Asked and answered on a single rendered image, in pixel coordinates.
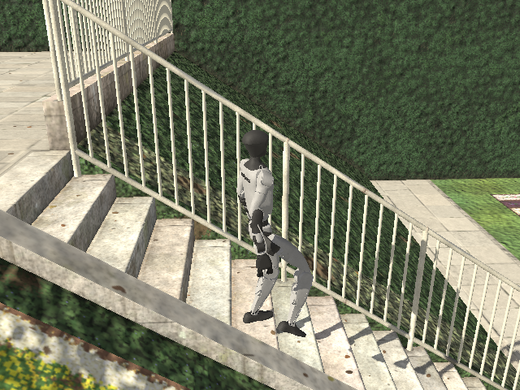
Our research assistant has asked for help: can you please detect stairs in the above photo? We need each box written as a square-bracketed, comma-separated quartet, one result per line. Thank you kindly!
[7, 151, 487, 390]

